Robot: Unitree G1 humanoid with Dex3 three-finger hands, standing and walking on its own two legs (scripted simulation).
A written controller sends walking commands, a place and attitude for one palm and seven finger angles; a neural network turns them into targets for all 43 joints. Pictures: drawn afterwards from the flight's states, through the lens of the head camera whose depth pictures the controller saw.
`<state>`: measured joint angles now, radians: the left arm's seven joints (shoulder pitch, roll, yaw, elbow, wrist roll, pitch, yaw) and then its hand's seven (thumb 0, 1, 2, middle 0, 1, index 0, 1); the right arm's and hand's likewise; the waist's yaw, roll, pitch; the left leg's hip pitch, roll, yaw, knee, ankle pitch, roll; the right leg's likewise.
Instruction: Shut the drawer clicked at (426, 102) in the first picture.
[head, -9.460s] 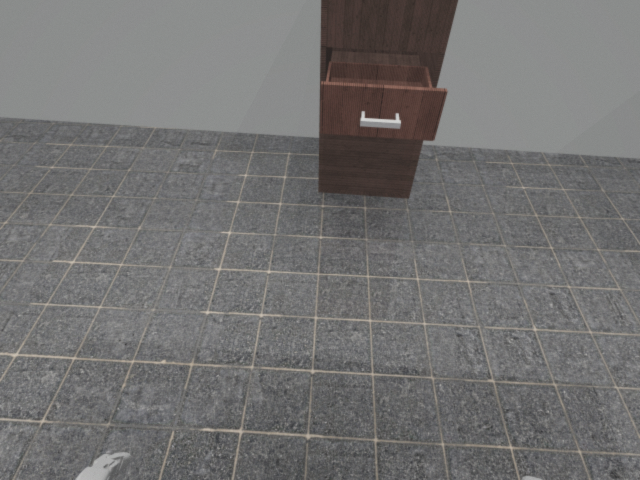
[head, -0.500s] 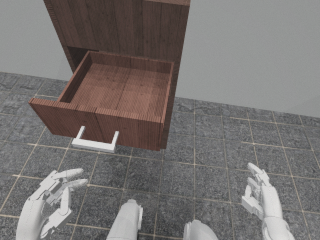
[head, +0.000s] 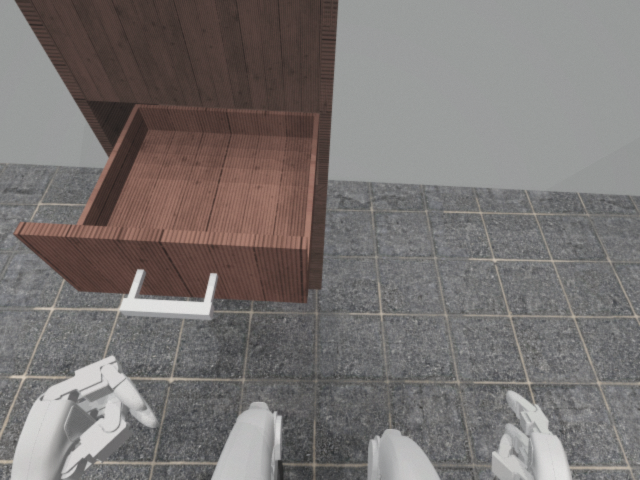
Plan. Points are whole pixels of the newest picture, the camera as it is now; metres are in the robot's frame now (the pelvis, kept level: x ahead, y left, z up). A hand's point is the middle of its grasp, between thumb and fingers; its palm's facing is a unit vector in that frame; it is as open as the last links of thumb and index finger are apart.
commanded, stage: raise the hand and make a fist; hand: left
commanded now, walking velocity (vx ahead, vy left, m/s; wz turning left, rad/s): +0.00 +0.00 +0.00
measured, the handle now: (172, 294) +0.36 +0.24 -0.06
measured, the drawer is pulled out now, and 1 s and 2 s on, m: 0.27 0.27 0.27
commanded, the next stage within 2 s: bring the fist close to the handle in 0.88 s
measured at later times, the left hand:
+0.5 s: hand (128, 431) +0.17 +0.21 +0.04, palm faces +0.02 -1.00 -0.02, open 3.2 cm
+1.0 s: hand (146, 431) +0.17 +0.19 +0.04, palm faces +0.01 -1.00 -0.07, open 3.2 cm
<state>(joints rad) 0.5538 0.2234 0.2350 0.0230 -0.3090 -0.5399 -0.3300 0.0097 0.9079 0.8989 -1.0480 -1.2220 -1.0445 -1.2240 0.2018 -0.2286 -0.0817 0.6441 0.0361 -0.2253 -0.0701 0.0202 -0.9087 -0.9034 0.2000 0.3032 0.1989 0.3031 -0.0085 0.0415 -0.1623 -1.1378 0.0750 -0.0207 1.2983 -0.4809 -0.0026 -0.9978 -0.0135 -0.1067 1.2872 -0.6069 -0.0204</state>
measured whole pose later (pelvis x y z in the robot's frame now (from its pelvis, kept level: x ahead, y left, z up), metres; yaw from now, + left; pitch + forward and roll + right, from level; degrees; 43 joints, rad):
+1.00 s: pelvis +0.00 +0.01 -0.01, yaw +0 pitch +19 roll -4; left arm 0.63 0.22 0.12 -0.18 -0.23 -0.46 -0.22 0.01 0.90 0.90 -1.40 -1.60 -1.40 -1.60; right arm 0.18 -0.20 -0.03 0.50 0.03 -0.13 -0.05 0.02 -0.91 -0.90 0.20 0.30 0.20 0.30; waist 0.00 0.04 -0.20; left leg -1.21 0.07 -0.03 1.37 -0.51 0.01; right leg -1.05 -0.02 -0.11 1.35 -0.63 -0.01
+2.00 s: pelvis -0.01 +0.01 -0.08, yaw -2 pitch +28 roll -5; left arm 0.23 0.26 0.18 0.08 -0.24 -0.48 -0.24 0.01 0.90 0.90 -1.40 -1.60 -1.40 -1.60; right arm 0.12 -0.24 0.00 0.54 0.00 -0.11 -0.03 0.02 -0.91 -0.90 0.20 0.30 0.20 0.30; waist -0.02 0.02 -0.22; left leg -1.55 0.07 -0.03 1.62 -0.57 0.02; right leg -1.40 -0.02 -0.10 1.61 -0.71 -0.01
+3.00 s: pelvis -0.01 +0.01 -0.09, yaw -2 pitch +29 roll -5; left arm 0.07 0.28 0.22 0.18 -0.24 -0.47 -0.26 -0.05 0.85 0.98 -1.40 -1.60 -1.40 -1.60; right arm 0.13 -0.27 0.01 0.57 0.00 -0.09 -0.05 0.01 -0.91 -0.90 0.20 0.30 0.20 0.30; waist 0.00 0.02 -0.21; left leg -1.58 0.07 -0.04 1.63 -0.56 0.01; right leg -1.43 -0.02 -0.10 1.62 -0.70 -0.01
